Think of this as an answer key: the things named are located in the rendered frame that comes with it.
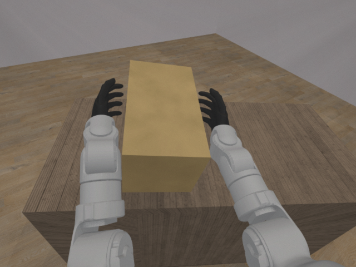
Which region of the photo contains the robot right upper arm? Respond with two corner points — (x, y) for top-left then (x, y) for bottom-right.
(242, 217), (344, 267)

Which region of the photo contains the robot left upper arm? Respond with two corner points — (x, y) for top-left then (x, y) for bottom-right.
(68, 229), (135, 267)

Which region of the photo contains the carton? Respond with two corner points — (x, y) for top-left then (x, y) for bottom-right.
(122, 60), (211, 192)

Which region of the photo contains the robot left forearm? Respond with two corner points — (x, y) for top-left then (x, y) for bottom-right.
(67, 115), (125, 267)

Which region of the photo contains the robot right forearm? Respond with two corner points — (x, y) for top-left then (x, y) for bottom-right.
(209, 125), (310, 254)

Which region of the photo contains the right robot hand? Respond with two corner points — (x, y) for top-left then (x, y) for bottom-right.
(198, 88), (229, 131)

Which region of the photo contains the left robot hand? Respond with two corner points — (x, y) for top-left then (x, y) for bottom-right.
(91, 78), (123, 117)

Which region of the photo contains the pedestal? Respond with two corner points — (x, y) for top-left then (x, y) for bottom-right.
(22, 98), (356, 267)

